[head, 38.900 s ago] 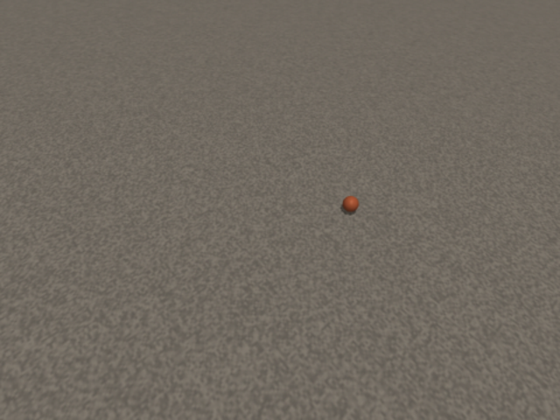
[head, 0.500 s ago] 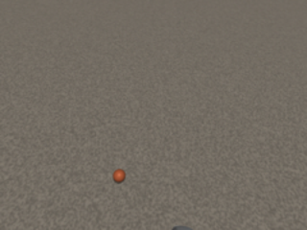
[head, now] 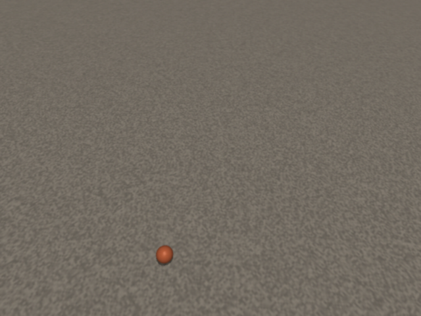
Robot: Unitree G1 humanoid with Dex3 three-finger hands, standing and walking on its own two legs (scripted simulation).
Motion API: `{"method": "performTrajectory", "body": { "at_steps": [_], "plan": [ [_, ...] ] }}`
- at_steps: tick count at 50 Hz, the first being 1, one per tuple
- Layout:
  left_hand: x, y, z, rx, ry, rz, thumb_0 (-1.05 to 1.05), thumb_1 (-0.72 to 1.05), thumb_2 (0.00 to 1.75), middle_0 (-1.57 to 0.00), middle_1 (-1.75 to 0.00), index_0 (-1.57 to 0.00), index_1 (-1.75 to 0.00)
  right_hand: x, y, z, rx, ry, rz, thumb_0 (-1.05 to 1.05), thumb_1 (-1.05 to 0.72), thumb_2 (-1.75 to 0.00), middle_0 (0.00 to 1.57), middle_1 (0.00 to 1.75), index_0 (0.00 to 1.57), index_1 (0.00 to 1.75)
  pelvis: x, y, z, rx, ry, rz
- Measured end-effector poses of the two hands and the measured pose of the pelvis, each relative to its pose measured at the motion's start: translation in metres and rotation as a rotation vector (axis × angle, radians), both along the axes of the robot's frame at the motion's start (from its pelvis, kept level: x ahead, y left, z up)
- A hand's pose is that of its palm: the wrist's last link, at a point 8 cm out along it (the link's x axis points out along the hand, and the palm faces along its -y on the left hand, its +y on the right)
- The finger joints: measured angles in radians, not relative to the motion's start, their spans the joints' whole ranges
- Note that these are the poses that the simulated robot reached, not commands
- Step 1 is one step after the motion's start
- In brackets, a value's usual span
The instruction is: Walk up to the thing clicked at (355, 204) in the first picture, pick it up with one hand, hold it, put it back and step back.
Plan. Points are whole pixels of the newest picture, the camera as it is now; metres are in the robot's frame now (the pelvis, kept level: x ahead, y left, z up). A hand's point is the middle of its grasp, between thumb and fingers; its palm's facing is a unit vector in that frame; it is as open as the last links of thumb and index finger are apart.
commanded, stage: walk up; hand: left
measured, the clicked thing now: (164, 254) +0.51 +0.20 -0.73
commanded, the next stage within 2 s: stand in 0.50 s
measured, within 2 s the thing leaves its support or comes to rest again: neither
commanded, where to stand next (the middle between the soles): +0.13 -0.02 m, yaw -1 degrees
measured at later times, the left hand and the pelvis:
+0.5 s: hand out of the picture +0.11 +0.26 -0.14, palm faces -0.06 -0.93 -0.36, open 7.4 cm; pelvis +0.01 +0.01 +0.01, yaw -2 degrees
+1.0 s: hand out of the picture +0.06 +0.24 -0.15, palm faces -0.05 -0.94 -0.34, open 7.4 cm; pelvis -0.01 -0.01 +0.01, yaw -1 degrees
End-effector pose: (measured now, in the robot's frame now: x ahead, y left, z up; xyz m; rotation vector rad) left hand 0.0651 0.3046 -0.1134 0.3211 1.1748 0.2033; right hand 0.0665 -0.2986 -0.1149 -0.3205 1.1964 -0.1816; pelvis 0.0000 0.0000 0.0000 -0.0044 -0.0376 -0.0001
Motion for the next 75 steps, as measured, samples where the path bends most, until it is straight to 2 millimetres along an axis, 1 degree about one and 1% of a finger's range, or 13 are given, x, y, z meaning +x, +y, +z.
{"method": "performTrajectory", "body": {
  "at_steps": [7, 12, 16, 21, 27, 33, 46, 51, 55, 62, 75],
  "plan": [
    [0.020, 0.004, 0.003, 0.009, 0.004, -0.012, 0.00, 0.90, 0.90, -0.21, -0.30, -0.20, -0.30, 0.019, 0.004, 0.003, 0.000, -0.016, -0.019, 0.01, -0.91, -0.90, 0.20, 0.30, 0.20, 0.30, 0.006, 0.005, 0.003, 0.005, 0.000, -0.009],
    [0.034, 0.003, 0.006, 0.009, -0.011, -0.024, 0.00, 0.90, 0.90, -0.21, -0.30, -0.20, -0.30, 0.027, 0.004, 0.006, -0.001, -0.032, -0.033, 0.00, -0.91, -0.90, 0.20, 0.30, 0.20, 0.30, 0.009, 0.006, 0.005, 0.008, -0.006, -0.017],
    [0.041, 0.001, 0.008, 0.008, -0.019, -0.034, 0.00, 0.90, 0.90, -0.21, -0.30, -0.20, -0.30, 0.029, 0.004, 0.008, 0.000, -0.041, -0.045, 0.00, -0.91, -0.90, 0.20, 0.30, 0.20, 0.30, 0.010, 0.007, 0.006, 0.009, -0.012, -0.023],
    [0.045, -0.001, 0.009, 0.007, -0.020, -0.045, 0.00, 0.90, 0.90, -0.21, -0.30, -0.20, -0.30, 0.025, 0.003, 0.008, 0.002, -0.036, -0.060, 0.00, -0.91, -0.90, 0.20, 0.30, 0.20, 0.30, 0.009, 0.007, 0.007, 0.010, -0.016, -0.031],
    [0.043, -0.004, 0.009, 0.004, -0.001, -0.049, 0.00, 0.90, 0.90, -0.21, -0.30, -0.20, -0.30, 0.013, 0.001, 0.006, 0.005, -0.010, -0.076, 0.00, -0.91, -0.90, 0.20, 0.30, 0.20, 0.30, 0.008, 0.005, 0.009, 0.012, -0.016, -0.032],
    [0.035, -0.010, 0.008, -0.006, 0.014, -0.043, 0.00, 0.90, 0.90, -0.21, -0.30, -0.20, -0.30, 0.002, 0.001, 0.006, 0.010, 0.016, -0.078, 0.01, -0.91, -0.90, 0.20, 0.30, 0.20, 0.30, 0.003, 0.001, 0.011, 0.013, -0.018, -0.025],
    [0.005, -0.021, 0.007, -0.013, 0.036, -0.031, 0.00, 0.90, 0.90, -0.21, -0.30, -0.20, -0.30, -0.013, -0.007, 0.006, 0.018, 0.026, -0.060, 0.00, -0.91, -0.90, 0.20, 0.30, 0.20, 0.30, -0.012, -0.009, 0.012, 0.011, -0.016, -0.017],
    [-0.006, -0.021, 0.004, -0.014, 0.061, -0.023, 0.00, 0.90, 0.90, -0.21, -0.30, -0.20, -0.30, -0.022, -0.010, 0.005, 0.014, 0.051, -0.060, 0.00, -0.91, -0.90, 0.20, 0.30, 0.20, 0.30, -0.014, -0.011, 0.012, 0.008, -0.006, -0.016],
    [-0.012, -0.021, 0.003, -0.016, 0.077, -0.017, 0.00, 0.90, 0.90, -0.21, -0.30, -0.20, -0.30, -0.028, -0.012, 0.005, 0.009, 0.069, -0.065, 0.00, -0.91, -0.90, 0.20, 0.30, 0.20, 0.30, -0.013, -0.012, 0.012, 0.008, -0.006, -0.016],
    [-0.010, -0.021, 0.004, -0.015, 0.074, -0.015, 0.00, 0.90, 0.90, -0.21, -0.30, -0.20, -0.30, -0.029, -0.012, 0.004, 0.007, 0.076, -0.061, 0.00, -0.91, -0.90, 0.20, 0.30, 0.20, 0.30, -0.011, -0.012, 0.012, 0.010, -0.008, -0.014],
    [0.005, -0.022, 0.006, -0.013, 0.054, -0.022, 0.00, 0.90, 0.90, -0.21, -0.30, -0.20, -0.30, -0.014, -0.011, 0.003, 0.011, 0.059, -0.044, 0.00, -0.91, -0.90, 0.20, 0.30, 0.20, 0.30, -0.004, -0.013, 0.012, 0.011, 0.000, -0.013]
  ]
}}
